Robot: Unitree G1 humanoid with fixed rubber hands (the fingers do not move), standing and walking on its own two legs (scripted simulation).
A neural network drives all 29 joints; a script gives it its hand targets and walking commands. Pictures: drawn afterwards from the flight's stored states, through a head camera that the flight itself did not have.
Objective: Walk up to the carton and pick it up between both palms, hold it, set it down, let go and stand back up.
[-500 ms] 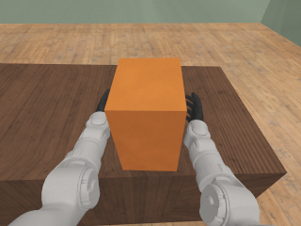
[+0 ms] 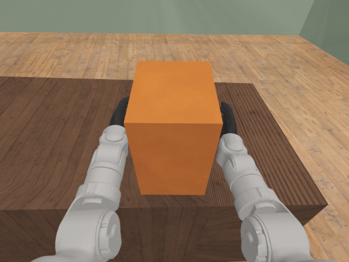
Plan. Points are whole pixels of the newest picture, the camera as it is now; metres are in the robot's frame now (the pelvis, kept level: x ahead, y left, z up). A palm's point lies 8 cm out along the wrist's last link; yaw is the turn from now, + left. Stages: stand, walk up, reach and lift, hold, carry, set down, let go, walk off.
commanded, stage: reach and lift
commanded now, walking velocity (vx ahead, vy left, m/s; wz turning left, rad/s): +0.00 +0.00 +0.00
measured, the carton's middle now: (173, 132) +0.42 +0.00 +0.11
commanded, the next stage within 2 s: hold in 1.82 s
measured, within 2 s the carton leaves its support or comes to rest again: neither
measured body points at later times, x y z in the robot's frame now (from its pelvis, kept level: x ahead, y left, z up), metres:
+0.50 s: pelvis -0.01 +0.00 +0.00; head -0.04 +0.02 +0.45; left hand +0.39 +0.13 +0.15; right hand +0.38 -0.13 +0.15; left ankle +0.02 +0.12 -0.75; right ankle +0.00 -0.13 -0.75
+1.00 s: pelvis -0.01 -0.01 +0.00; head -0.05 +0.02 +0.45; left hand +0.37 +0.14 +0.18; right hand +0.38 -0.13 +0.16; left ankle +0.02 +0.12 -0.75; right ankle +0.00 -0.13 -0.75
